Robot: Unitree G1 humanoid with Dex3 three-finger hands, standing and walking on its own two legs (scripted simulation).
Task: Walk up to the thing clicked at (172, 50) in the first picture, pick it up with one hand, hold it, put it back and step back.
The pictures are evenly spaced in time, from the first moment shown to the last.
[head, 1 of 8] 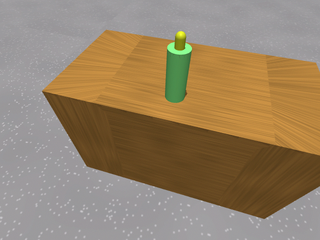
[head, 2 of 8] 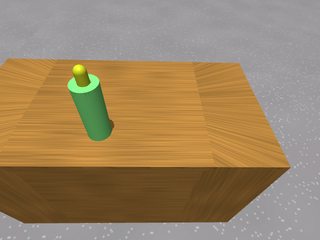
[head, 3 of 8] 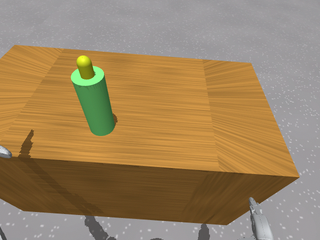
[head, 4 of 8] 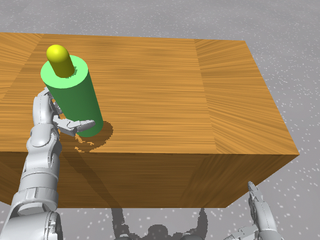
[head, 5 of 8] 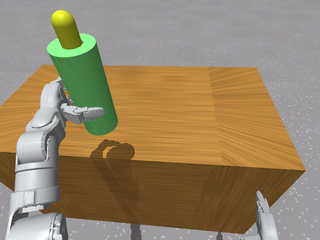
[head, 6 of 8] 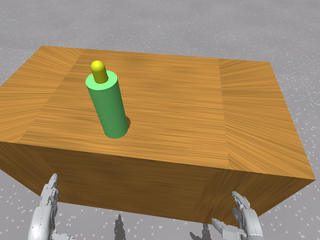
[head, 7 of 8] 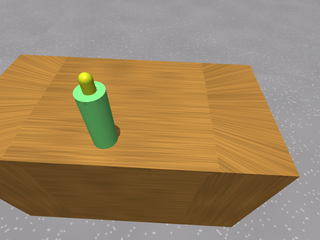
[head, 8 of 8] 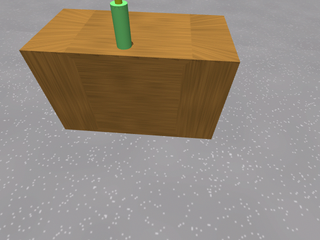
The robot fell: no
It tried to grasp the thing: yes
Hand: left
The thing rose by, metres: 0.22
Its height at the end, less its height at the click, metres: +0.00
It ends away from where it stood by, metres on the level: 0.04
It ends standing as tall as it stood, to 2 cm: yes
